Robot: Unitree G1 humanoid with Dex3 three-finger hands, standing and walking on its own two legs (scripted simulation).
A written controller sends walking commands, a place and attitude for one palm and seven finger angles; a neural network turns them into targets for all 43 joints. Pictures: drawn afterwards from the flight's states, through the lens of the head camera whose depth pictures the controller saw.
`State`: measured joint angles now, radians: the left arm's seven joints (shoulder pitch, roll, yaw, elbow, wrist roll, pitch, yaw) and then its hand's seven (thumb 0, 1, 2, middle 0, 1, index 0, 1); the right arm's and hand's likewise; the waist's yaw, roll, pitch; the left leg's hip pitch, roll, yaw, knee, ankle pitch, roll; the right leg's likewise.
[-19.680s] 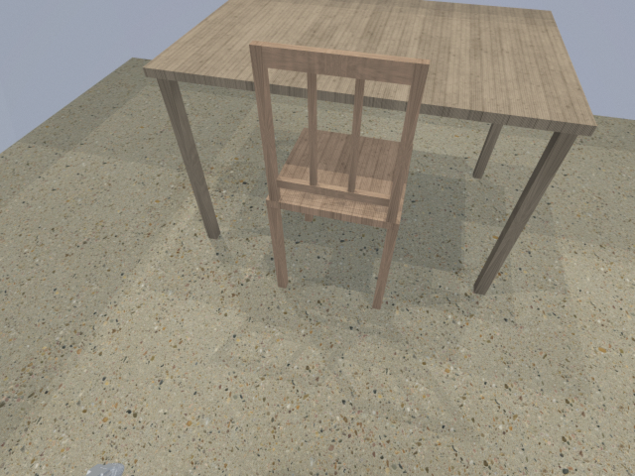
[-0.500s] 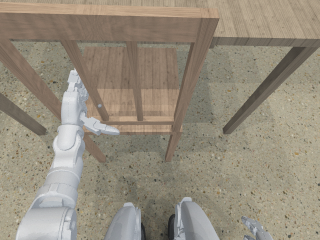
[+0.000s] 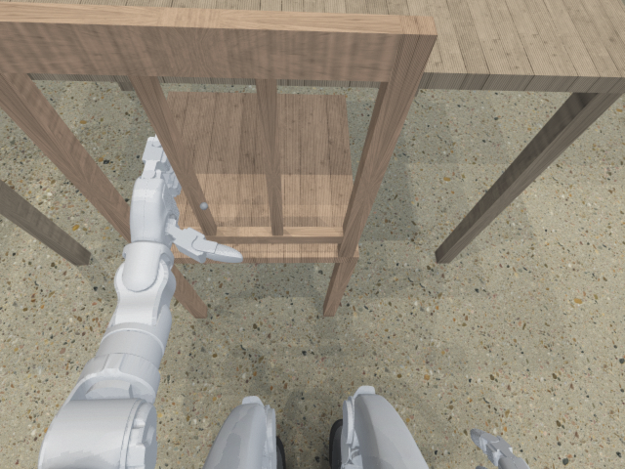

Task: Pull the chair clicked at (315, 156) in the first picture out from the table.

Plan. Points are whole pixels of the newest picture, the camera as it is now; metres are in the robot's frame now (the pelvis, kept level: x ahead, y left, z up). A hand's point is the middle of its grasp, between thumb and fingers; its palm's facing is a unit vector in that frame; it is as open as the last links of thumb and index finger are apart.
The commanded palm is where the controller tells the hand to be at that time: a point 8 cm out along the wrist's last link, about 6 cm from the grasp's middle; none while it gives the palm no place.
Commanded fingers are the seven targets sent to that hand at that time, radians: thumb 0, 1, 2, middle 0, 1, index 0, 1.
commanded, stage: hook a spindle and tug to test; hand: left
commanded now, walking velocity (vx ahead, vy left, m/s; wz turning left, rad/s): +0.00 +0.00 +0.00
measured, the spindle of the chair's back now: (186, 174) +0.47 +0.15 +0.04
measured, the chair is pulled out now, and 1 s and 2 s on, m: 0.00 0.00 0.01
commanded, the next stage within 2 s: step backward, pulling the chair out in 1.48 s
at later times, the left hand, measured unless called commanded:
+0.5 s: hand (211, 201) +0.44 +0.12 +0.02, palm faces +0.00 -1.00 -0.04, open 12.7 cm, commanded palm +0.42 +0.17 +0.02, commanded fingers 0.00 0.17 0.59 -0.50 -1.45 -0.50 -1.45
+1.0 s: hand (210, 203) +0.44 +0.12 +0.02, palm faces +0.00 -1.00 -0.03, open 4.9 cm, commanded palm +0.40 +0.17 +0.02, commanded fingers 0.00 0.90 0.90 -0.50 -1.45 -0.50 -1.45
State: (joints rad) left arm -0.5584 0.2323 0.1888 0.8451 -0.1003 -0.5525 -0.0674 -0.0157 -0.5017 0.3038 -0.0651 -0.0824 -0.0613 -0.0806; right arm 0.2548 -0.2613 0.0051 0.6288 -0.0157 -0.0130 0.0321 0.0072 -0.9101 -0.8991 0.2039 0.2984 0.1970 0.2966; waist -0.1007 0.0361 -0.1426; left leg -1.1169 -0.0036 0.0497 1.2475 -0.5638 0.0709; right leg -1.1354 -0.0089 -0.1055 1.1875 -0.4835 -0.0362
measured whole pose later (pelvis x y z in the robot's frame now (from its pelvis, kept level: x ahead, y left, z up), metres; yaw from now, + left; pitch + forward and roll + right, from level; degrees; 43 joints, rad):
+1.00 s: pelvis +0.01 -0.01 +0.00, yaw +0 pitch +25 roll -2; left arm -0.51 0.22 0.18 0.79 -0.11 -0.52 -0.04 0.01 0.79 0.85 -0.50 -1.45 -0.45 -1.45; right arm 0.25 -0.26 0.00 0.61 -0.01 0.00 0.04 0.01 -0.91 -0.90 0.20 0.30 0.20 0.30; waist -0.10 0.04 -0.15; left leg -1.09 0.00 0.05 1.22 -0.57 0.06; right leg -1.12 0.00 -0.10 1.17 -0.49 -0.04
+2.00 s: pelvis +0.08 +0.02 +0.11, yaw +0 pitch +10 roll -3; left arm -0.43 0.16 0.00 0.91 -0.05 -0.20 0.06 0.04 0.76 0.81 -0.34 -1.22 -0.49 -1.45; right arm 0.25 -0.26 -0.01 0.61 0.04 0.14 -0.10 0.01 -0.91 -0.90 0.21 0.30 0.20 0.30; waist -0.07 0.04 0.04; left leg -0.36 -0.01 0.05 0.54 -0.35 0.06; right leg -0.40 0.03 -0.07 0.53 -0.23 0.00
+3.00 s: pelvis +0.02 +0.03 +0.11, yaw -7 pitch +5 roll -1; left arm -0.30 0.20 0.04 0.68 -0.03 -0.13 0.11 0.01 0.75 0.79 -0.29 -1.19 -0.50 -1.45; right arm 0.13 -0.26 -0.04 0.63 -0.01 0.07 -0.10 0.01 -0.91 -0.90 0.20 0.30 0.19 0.30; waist -0.07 -0.03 0.15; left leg -0.36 0.04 -0.02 0.51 -0.22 -0.02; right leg -0.40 -0.04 -0.03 0.62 -0.32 0.00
